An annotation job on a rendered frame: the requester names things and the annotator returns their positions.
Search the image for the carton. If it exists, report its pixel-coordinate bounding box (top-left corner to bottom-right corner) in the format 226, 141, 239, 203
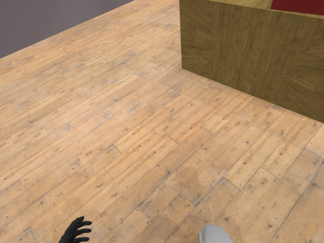
270, 0, 324, 16

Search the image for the robot right thigh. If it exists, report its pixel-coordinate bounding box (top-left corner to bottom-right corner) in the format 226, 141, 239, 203
198, 225, 234, 243

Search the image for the pedestal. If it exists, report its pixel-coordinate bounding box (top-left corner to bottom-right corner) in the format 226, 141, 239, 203
179, 0, 324, 123

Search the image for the left robot hand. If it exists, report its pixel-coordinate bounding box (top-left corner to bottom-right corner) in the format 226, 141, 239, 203
59, 216, 92, 243

